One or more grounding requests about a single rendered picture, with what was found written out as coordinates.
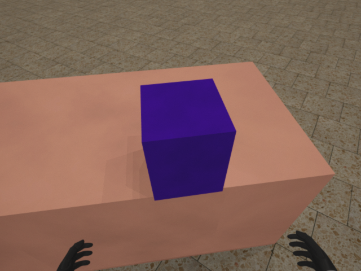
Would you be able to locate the robot right hand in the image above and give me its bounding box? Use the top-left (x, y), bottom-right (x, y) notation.
top-left (287, 230), bottom-right (337, 271)

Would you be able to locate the robot left hand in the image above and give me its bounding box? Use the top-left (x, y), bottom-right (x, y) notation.
top-left (57, 240), bottom-right (93, 271)

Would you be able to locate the pedestal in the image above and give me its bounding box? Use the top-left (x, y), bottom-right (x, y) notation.
top-left (0, 62), bottom-right (335, 271)

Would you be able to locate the carton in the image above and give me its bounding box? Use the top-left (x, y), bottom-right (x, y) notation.
top-left (140, 78), bottom-right (236, 200)

